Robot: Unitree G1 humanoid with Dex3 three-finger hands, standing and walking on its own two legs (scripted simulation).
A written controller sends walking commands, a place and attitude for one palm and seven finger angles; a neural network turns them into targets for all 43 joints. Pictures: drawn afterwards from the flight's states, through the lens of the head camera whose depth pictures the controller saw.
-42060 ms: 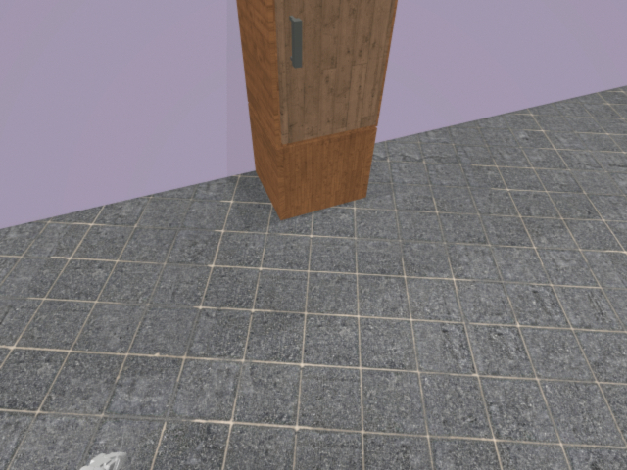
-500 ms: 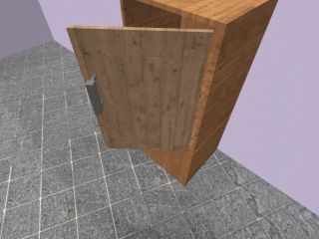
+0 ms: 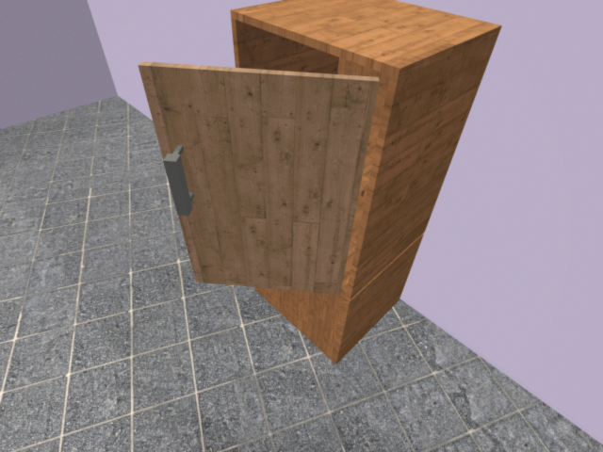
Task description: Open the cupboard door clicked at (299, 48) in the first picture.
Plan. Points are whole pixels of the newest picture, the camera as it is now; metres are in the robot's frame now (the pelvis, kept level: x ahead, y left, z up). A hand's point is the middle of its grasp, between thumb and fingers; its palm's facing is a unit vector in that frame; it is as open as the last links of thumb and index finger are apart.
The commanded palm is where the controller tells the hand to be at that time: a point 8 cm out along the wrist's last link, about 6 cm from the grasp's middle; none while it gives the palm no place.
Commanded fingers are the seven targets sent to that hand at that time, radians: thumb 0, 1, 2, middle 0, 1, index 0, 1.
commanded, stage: look again from close up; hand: left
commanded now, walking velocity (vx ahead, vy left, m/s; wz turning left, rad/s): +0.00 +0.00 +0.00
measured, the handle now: (182, 180) +0.61 +0.28 +0.03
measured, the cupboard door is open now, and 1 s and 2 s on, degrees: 41 41 41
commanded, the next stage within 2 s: come to a stop and stand still in 0.58 s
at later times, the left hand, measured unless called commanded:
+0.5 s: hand out of the picture +0.01 +0.24 -0.18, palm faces +0.00 -0.98 -0.20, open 7.4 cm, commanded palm none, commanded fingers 0.00 0.90 0.90 -0.20 -0.30 -0.20 -0.30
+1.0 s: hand out of the picture +0.01 +0.25 -0.18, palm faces +0.01 -0.98 -0.19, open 7.4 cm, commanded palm none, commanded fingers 0.00 0.90 0.90 -0.20 -0.30 -0.20 -0.30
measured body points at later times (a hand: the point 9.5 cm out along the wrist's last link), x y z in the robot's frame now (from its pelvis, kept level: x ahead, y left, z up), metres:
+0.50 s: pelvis +0.01 +0.06 +0.00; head +0.00 +0.07 +0.45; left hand +0.01 +0.29 -0.16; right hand -0.01 -0.18 -0.15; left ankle +0.03 +0.12 -0.74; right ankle +0.06 -0.06 -0.74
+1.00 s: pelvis +0.03 +0.08 +0.00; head +0.03 +0.09 +0.45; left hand +0.02 +0.30 -0.17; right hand +0.05 -0.15 -0.15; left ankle +0.03 +0.12 -0.74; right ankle +0.06 -0.06 -0.74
